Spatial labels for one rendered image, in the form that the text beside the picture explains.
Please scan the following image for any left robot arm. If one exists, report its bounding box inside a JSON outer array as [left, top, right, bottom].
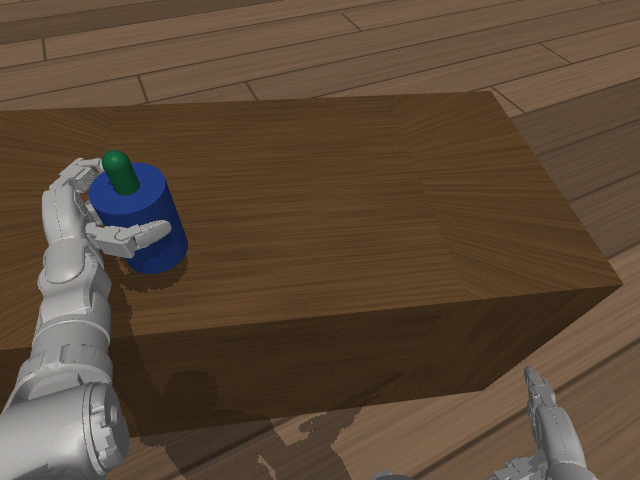
[[0, 238, 130, 480]]

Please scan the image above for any right robot arm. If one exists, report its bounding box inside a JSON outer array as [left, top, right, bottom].
[[545, 463, 598, 480]]

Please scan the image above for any left robot hand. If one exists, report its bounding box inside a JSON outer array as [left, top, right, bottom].
[[42, 158, 172, 259]]

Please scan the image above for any bottle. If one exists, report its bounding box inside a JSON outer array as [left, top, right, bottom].
[[88, 150, 188, 274]]

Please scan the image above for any right robot hand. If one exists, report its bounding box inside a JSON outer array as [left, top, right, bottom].
[[484, 366, 587, 480]]

